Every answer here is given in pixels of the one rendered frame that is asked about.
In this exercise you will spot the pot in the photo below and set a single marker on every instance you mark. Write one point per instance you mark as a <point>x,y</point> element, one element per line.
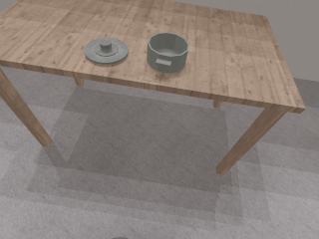
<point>167,52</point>

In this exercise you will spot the table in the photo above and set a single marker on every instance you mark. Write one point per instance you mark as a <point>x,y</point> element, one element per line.
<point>232,57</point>

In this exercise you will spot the knob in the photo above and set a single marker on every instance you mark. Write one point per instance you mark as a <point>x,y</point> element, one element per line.
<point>106,44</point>

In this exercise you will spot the lid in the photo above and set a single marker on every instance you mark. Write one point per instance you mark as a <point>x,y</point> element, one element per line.
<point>96,54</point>

